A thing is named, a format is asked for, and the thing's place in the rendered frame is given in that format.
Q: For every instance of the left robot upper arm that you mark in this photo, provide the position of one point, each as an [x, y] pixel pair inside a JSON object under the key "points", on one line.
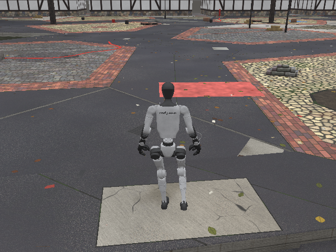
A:
{"points": [[148, 119]]}

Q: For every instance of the left robot hand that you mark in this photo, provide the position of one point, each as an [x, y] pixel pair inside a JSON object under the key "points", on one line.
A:
{"points": [[145, 147]]}

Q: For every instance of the left robot forearm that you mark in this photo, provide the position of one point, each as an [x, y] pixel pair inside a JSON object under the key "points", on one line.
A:
{"points": [[143, 138]]}

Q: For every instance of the right robot upper arm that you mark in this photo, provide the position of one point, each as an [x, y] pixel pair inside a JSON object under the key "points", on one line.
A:
{"points": [[187, 118]]}

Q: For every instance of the right robot forearm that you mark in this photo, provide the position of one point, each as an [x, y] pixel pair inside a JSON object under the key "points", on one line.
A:
{"points": [[194, 137]]}

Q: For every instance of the right robot hand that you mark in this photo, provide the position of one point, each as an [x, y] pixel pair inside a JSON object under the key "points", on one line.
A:
{"points": [[194, 147]]}

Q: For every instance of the robot right shin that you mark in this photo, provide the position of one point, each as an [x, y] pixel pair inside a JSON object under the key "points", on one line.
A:
{"points": [[182, 184]]}

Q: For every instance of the robot right foot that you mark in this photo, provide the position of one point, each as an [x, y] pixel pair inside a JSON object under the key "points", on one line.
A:
{"points": [[183, 206]]}

